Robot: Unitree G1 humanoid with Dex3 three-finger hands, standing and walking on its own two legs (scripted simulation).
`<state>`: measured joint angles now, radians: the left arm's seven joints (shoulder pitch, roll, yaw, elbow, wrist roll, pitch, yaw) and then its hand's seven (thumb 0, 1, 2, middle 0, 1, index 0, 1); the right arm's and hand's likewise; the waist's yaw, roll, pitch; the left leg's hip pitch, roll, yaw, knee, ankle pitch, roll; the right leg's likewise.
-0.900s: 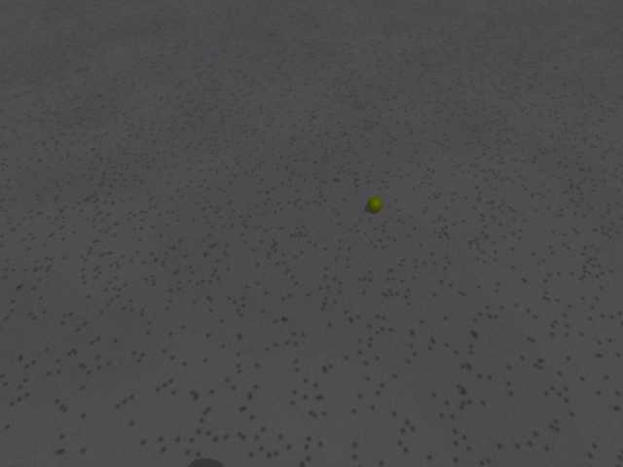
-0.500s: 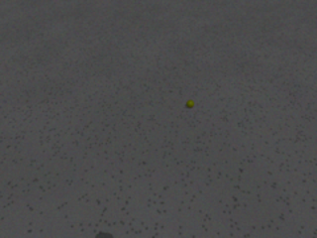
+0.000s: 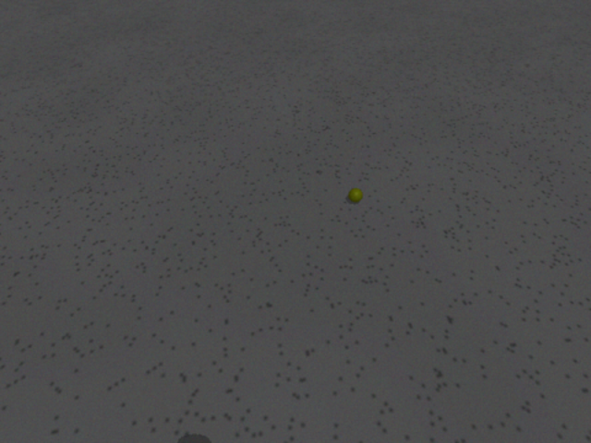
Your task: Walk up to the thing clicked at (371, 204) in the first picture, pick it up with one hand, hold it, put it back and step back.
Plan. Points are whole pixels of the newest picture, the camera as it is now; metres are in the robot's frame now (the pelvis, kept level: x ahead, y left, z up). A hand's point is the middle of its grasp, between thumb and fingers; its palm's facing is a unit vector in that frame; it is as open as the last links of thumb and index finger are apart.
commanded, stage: stand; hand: left
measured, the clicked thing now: (355, 195) +1.32 -0.24 -0.75
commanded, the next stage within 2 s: walk up in 0.22 s
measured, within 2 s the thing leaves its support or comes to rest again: neither
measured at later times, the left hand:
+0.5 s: hand out of the picture +0.15 +0.24 -0.14, palm faces -0.15 -0.91 -0.40, open 7.4 cm
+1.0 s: hand (231, 339) +0.34 +0.14 -0.18, palm faces -0.27 -0.91 -0.33, open 7.4 cm
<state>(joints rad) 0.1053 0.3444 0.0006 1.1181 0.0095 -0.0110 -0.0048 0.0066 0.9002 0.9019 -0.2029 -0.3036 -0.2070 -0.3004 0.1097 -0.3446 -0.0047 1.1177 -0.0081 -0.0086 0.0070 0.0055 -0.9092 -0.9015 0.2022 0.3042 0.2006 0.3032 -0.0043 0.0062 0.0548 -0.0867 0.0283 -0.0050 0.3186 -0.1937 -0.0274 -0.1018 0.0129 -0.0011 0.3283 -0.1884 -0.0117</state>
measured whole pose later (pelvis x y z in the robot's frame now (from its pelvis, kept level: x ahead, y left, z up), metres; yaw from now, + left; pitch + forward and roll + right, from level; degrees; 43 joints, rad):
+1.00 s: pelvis +0.25 -0.11 -0.03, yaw -16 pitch -2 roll -1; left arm 0.36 0.42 0.07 0.89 0.02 -0.06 -0.06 0.01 0.90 0.90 -0.21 -0.30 -0.21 -0.30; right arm 0.24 -0.41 -0.09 0.89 -0.04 -0.08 0.07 0.01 -0.91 -0.90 0.20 0.30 0.20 0.30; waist 0.03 -0.04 0.06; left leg -0.39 0.07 0.07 0.60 -0.17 0.00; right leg -0.12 0.01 0.04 0.65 -0.46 -0.02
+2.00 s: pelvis +0.64 -0.23 -0.02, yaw -21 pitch -2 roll -1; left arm 0.38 0.43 0.05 0.90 0.00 -0.05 -0.03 0.01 0.90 0.90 -0.20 -0.30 -0.21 -0.30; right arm 0.24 -0.40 -0.07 0.83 -0.02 -0.08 0.08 0.01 -0.91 -0.90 0.20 0.30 0.20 0.30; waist 0.03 -0.02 0.08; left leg -0.37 0.05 0.07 0.63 -0.23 0.03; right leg -0.24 -0.01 0.00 0.92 -0.47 -0.03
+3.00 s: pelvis +0.87 -0.30 -0.02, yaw -20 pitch -3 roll -1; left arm 0.24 0.40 0.03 0.93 0.01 0.00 -0.02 0.01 0.90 0.90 -0.20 -0.30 -0.21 -0.30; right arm 0.24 -0.35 -0.03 0.91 -0.02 -0.04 0.03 0.01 -0.91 -0.90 0.20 0.30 0.20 0.30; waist -0.01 -0.06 0.10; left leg -0.34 0.03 0.03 0.57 -0.19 0.03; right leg -0.36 -0.01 -0.01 0.92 -0.50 -0.03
